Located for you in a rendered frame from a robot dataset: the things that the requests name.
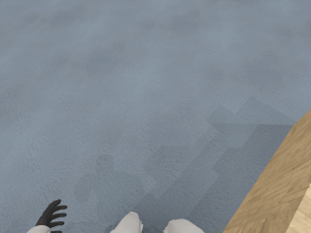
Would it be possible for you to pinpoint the pedestal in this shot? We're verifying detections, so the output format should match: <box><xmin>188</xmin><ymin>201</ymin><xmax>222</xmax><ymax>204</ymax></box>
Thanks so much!
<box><xmin>222</xmin><ymin>109</ymin><xmax>311</xmax><ymax>233</ymax></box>

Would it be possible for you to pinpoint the robot left shin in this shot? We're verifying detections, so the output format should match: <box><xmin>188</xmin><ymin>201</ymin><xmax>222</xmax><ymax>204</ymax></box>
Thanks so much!
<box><xmin>129</xmin><ymin>212</ymin><xmax>139</xmax><ymax>218</ymax></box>

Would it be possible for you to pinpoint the right robot thigh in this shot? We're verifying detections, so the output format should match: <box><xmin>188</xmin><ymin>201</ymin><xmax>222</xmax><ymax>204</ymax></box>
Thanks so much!
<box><xmin>163</xmin><ymin>218</ymin><xmax>204</xmax><ymax>233</ymax></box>

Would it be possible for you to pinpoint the left robot hand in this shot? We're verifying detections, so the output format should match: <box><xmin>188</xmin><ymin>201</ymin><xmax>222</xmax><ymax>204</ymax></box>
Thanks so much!
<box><xmin>35</xmin><ymin>199</ymin><xmax>68</xmax><ymax>233</ymax></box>

